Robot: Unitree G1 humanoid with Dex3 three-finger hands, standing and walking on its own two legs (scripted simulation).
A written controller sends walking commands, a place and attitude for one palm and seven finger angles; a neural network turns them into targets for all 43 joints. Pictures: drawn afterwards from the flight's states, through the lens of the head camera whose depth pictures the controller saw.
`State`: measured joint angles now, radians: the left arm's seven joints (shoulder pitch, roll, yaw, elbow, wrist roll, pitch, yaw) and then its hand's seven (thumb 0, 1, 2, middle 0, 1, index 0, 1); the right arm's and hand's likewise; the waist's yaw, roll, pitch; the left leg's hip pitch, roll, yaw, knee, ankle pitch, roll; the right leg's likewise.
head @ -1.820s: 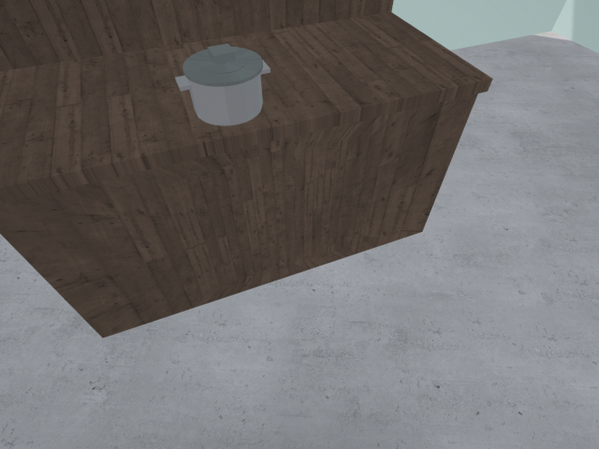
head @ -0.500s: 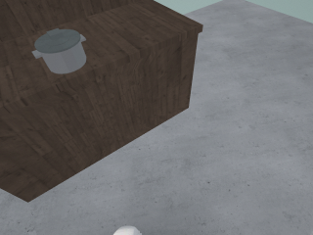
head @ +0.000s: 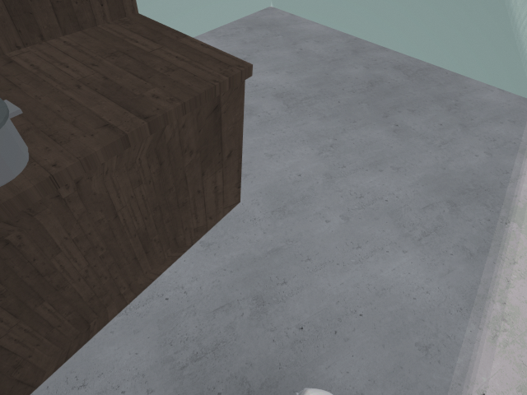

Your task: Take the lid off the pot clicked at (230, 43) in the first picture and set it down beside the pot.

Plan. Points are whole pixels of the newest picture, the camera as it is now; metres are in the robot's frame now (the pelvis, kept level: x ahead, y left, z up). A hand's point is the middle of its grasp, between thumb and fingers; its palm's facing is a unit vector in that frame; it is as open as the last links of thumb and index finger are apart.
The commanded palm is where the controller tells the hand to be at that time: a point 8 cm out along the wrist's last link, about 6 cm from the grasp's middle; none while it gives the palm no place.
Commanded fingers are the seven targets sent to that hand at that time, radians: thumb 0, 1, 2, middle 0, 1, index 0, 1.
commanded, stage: walk to a spot facing it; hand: left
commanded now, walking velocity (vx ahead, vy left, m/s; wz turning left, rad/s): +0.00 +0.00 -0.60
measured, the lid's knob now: out of the picture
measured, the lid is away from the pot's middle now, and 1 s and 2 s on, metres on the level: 0.01 0.01 0.01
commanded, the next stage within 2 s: turn to face it in 1.66 s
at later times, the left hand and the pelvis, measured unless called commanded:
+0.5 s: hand (225, 296) +0.33 +0.10 -0.17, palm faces -0.33 -0.91 -0.24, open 7.4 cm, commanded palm none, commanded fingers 0.00 0.90 0.90 -0.20 -0.30 -0.20 -0.30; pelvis +0.13 -0.03 -0.02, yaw -17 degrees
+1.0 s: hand (186, 291) +0.33 +0.19 -0.17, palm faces -0.49 -0.84 -0.21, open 7.4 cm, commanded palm none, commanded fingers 0.00 0.90 0.90 -0.20 -0.30 -0.20 -0.30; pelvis +0.19 +0.02 +0.00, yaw -36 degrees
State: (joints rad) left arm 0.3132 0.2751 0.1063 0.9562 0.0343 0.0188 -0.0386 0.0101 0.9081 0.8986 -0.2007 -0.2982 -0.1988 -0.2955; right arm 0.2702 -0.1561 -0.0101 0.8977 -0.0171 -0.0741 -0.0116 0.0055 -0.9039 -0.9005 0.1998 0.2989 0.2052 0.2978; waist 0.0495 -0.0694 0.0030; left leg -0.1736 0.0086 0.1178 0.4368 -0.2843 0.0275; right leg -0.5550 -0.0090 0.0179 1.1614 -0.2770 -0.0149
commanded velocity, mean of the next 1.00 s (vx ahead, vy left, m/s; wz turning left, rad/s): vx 0.00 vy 0.00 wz -0.60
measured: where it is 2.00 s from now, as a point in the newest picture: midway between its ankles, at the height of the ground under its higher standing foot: outside the picture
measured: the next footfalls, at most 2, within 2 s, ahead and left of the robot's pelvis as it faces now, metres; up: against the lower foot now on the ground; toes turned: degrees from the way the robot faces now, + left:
right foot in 0.30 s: +0.23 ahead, -0.12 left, +0.00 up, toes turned -17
left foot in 0.76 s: +0.25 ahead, +0.09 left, +0.00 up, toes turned -26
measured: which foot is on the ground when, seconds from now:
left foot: down 0.00-0.30, up 0.32-0.74, down 0.76-1.00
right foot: up 0.00-0.28, down 0.30-0.76, up 0.78-1.00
